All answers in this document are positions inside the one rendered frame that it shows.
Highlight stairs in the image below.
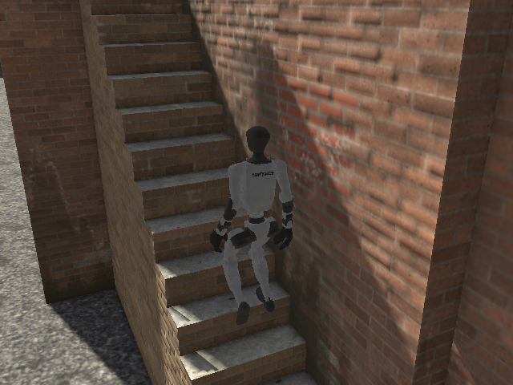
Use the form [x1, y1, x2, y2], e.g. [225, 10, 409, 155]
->
[79, 0, 318, 385]

